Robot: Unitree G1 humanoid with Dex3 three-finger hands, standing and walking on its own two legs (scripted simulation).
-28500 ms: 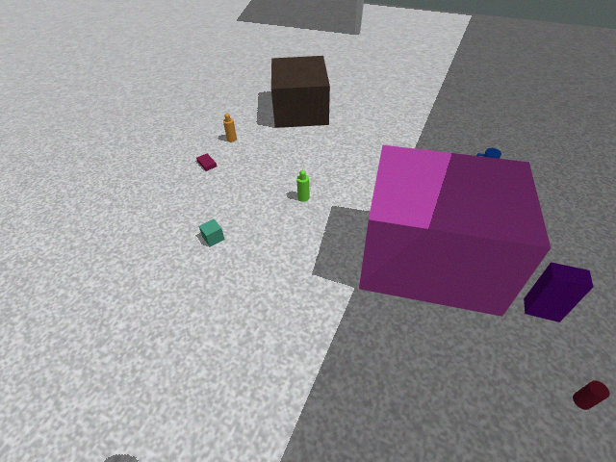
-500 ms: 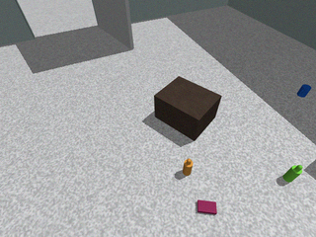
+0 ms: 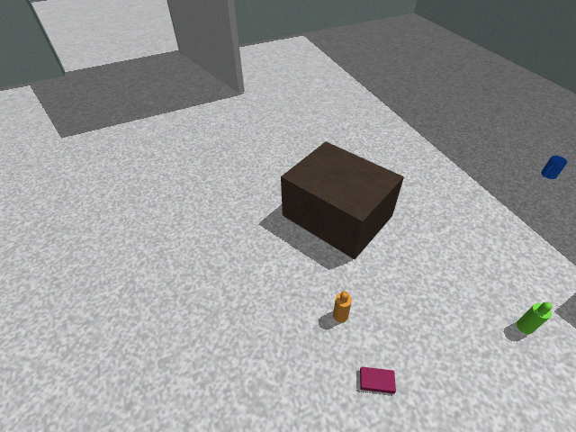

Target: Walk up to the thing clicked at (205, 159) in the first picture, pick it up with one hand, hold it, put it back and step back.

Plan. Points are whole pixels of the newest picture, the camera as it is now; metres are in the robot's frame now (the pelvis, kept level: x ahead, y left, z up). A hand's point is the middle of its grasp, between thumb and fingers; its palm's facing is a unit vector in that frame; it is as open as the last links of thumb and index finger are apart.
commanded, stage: stand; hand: right
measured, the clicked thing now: (377, 380) +0.45 -0.26 -0.77
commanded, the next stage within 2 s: rise first in 1.78 s
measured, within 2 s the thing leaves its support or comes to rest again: neither
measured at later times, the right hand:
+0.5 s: hand out of the picture +0.07 -0.25 -0.16, palm faces -0.03 +0.94 -0.34, open 7.3 cm
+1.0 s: hand out of the picture +0.07 -0.25 -0.16, palm faces -0.03 +0.94 -0.34, open 7.3 cm
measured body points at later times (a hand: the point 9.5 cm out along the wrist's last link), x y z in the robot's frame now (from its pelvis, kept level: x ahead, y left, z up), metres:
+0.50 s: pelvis +0.00 +0.00 +0.00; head +0.01 +0.00 +0.45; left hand +0.07 +0.30 -0.13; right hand +0.07 -0.30 -0.13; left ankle -0.01 +0.14 -0.75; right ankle +0.00 -0.14 -0.75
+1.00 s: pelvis +0.00 +0.00 +0.00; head +0.00 +0.00 +0.45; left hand +0.07 +0.30 -0.13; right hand +0.07 -0.30 -0.13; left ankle -0.01 +0.14 -0.75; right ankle +0.00 -0.14 -0.75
